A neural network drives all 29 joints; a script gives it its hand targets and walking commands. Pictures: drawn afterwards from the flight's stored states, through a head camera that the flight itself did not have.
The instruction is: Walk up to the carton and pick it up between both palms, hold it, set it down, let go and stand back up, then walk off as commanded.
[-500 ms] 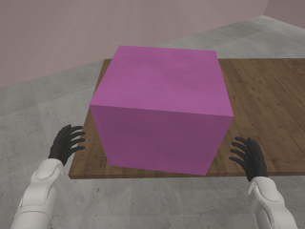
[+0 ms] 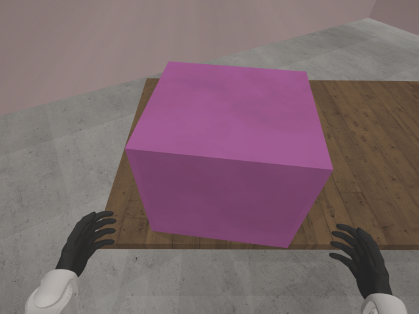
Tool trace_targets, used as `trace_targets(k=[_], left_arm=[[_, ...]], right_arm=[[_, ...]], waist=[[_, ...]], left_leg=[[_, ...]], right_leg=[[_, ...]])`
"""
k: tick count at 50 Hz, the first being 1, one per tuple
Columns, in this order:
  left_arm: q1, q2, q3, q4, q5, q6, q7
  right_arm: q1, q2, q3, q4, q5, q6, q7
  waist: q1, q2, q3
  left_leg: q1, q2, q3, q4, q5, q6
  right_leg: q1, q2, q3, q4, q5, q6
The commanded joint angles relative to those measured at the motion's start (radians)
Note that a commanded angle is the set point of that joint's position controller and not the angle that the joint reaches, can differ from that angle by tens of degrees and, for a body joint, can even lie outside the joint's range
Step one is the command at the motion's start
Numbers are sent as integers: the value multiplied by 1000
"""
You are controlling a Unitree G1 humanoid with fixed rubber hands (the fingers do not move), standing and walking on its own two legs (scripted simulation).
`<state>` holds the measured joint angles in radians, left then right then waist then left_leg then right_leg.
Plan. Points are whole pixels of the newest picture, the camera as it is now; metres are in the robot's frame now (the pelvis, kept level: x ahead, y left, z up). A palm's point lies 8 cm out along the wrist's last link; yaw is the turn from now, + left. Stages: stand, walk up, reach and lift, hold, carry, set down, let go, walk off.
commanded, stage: set down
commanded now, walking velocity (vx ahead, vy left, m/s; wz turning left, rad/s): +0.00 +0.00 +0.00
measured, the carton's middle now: (227, 153) +0.45 -0.03 +0.06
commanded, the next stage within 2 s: let go in 1.56 s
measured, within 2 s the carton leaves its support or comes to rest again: neither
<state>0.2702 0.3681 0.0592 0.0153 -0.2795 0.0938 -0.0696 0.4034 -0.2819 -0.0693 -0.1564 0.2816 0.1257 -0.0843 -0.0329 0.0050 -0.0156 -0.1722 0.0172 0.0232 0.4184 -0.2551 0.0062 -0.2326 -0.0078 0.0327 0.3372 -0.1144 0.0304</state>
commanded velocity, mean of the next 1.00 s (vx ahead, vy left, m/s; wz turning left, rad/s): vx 0.00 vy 0.00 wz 0.00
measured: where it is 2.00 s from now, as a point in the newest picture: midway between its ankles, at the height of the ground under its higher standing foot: outside the picture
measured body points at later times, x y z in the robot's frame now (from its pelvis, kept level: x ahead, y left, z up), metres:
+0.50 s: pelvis +0.02 +0.00 +0.00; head +0.02 +0.01 +0.45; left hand +0.22 +0.25 +0.01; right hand +0.19 -0.25 +0.03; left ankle -0.02 +0.11 -0.74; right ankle +0.04 -0.14 -0.74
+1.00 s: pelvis +0.02 +0.00 +0.00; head +0.02 +0.00 +0.45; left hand +0.20 +0.25 -0.03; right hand +0.18 -0.26 -0.02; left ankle -0.02 +0.11 -0.74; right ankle +0.04 -0.14 -0.74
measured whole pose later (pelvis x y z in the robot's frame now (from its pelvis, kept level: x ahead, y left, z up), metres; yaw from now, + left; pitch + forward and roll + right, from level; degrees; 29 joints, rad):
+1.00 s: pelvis +0.02 +0.00 +0.00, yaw +0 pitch +0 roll -1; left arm 0.36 0.33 0.00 0.19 -0.17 0.11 -0.04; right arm 0.41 -0.28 -0.07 0.13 0.11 0.01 0.02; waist -0.02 0.03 0.00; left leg -0.13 0.03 0.02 0.42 -0.29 0.00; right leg -0.19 0.00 0.03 0.33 -0.14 0.03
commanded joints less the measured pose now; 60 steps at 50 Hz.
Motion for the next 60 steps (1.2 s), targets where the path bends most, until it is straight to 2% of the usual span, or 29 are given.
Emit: trace_targets(k=[1,10,11,12,13,14,15,16,19,22,25,27,28,29,30,33,34,41,42,44,46,48,50,51,52,53,56,57,60], left_arm=[[29,155,59,-115,25,-28,11],[63,130,76,-54,61,-14,-7],[64,127,61,-129,61,-17,5],[51,112,67,-39,78,-7,-7],[62,139,63,-116,79,-11,4],[65,146,58,-123,52,-20,-9],[101,110,63,-129,90,-22,6],[118,91,53,-69,73,-16,-6],[149,68,53,-49,116,-5,-7],[46,102,40,-102,105,-7,-7],[129,33,42,42,163,2,10],[124,64,18,-100,99,-26,8],[101,46,18,-19,126,-8,15],[117,53,8,-92,92,-25,14],[123,43,11,29,121,-9,11],[87,35,4,-31,131,-14,31],[118,23,7,9,127,-17,31],[17,15,3,141,155,11,33],[24,50,-16,42,105,-15,37],[40,-3,-35,113,151,2,50],[44,51,10,10,140,-32,49],[25,-15,2,153,174,1,63],[14,25,-15,111,154,-22,48],[28,15,-17,173,174,-6,52],[14,19,-10,58,165,-22,61],[17,1,-4,209,187,-9,54],[31,14,-1,205,191,-7,39],[43,-10,3,255,215,6,41],[41,-26,7,212,227,1,60]], right_arm=[[34,-102,-127,-164,-46,-13,23],[52,-51,-82,-83,-59,-12,43],[43,-75,-99,-86,-53,-15,50],[50,-72,-98,-19,-69,-12,49],[48,-72,-89,-72,-67,-18,49],[55,-56,-111,-107,-74,-18,37],[82,-74,-92,-62,-77,-35,50],[78,-73,-99,-34,-65,-30,52],[120,-77,-86,24,-67,-40,60],[28,-70,-91,-33,-84,-39,58],[65,-83,-118,130,-130,-41,88],[77,-78,-116,-9,-89,-72,84],[43,-90,-134,84,-118,-73,94],[67,-62,-112,19,-108,-92,85],[54,-63,-111,113,-121,-98,95],[11,-76,-116,137,-126,-117,101],[25,-66,-92,126,-123,-110,104],[-49,-52,-103,226,-186,-107,109],[-47,-61,-109,130,-161,-134,96],[-67,-66,-108,252,-181,-124,120],[-6,-23,-78,146,-175,-153,96],[-48,-67,-110,344,-212,-141,125],[-34,-13,-59,233,-191,-165,107],[-58,-31,-59,305,-207,-164,113],[-42,-26,-66,265,-183,-182,104],[-72,-44,-68,388,-215,-174,116],[-23,-31,-53,370,-216,-180,94],[-67,-45,-43,421,-226,-187,108],[-81,-62,-42,444,-224,-198,132]], waist=[[84,44,16],[116,45,3],[105,105,20],[84,48,40],[103,91,-4],[70,45,-2],[129,117,38],[93,40,25],[82,84,54],[75,95,64],[96,122,131],[66,84,31],[46,123,40],[69,71,46],[74,82,60],[74,149,39],[91,80,40],[78,69,124],[75,28,63],[74,90,85],[86,-19,55],[81,57,86],[78,34,76],[80,41,86],[77,34,52],[75,27,82],[61,2,71],[94,13,97],[94,45,59]], left_leg=[[-43,18,-29,-197,42,-22],[-22,-2,-17,-172,111,-30],[-10,10,-26,-184,145,-41],[6,7,-16,-175,149,-39],[-1,-3,-21,-163,165,-47],[-8,-3,-19,-161,115,-34],[3,-5,-23,-156,222,-55],[20,1,-25,-153,251,-56],[97,-3,-30,-139,342,-69],[23,1,-22,-161,196,-56],[29,13,-34,-176,229,-76],[56,12,-23,-149,286,-68],[51,18,-32,-151,280,-84],[44,13,-19,-152,299,-73],[26,14,-28,-156,281,-75],[22,23,-17,-158,277,-89],[20,20,-21,-168,272,-69],[-89,10,4,-196,20,-45],[-72,15,14,-189,83,-33],[-98,36,-5,-214,54,-51],[-83,6,16,-178,110,-32],[-55,12,18,-191,91,-49],[-57,-5,35,-178,79,-37],[-68,-3,30,-169,104,-39],[-48,0,26,-160,170,-42],[-47,2,28,-165,140,-42],[-1,-6,38,-148,173,-45],[-22,-4,33,-157,158,-41],[-29,13,22,-160,195,-45]], right_leg=[[315,57,25,-30,-8,-81],[326,46,39,-44,20,-76],[309,55,28,-42,45,-89],[295,53,39,-57,18,-85],[307,52,28,-45,32,-85],[322,35,38,-57,27,-81],[300,59,23,-43,73,-92],[291,58,28,-59,81,-86],[262,64,29,-77,98,-92],[267,46,39,-75,43,-90],[246,64,15,-83,24,-113],[281,62,11,-74,97,-91],[259,72,8,-66,50,-102],[271,63,13,-70,102,-91],[286,64,12,-68,81,-92],[276,66,-5,-52,75,-98],[272,68,4,-64,87,-102],[256,46,8,-49,-73,-94],[268,47,3,-33,10,-82],[305,70,-27,-21,10,-80],[320,52,0,-22,69,-71],[243,60,-13,-28,-33,-89],[270,36,5,-41,6,-75],[260,41,-9,-28,19,-79],[293,50,-11,-14,80,-76],[258,54,-12,-22,33,-83],[249,40,-11,-35,67,-68],[238,50,-17,-32,38,-84],[261,60,-24,-18,51,-94]])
